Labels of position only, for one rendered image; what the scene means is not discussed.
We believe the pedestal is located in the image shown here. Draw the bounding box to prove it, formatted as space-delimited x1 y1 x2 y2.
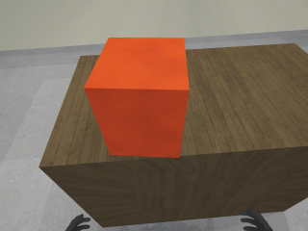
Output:
38 43 308 228

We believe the left robot hand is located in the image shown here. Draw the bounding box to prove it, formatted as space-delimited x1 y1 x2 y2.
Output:
65 214 90 231

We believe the carton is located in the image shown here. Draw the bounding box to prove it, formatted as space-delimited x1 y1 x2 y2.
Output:
84 38 190 158

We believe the right robot hand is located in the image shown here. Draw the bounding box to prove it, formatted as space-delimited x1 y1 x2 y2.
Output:
240 207 273 231

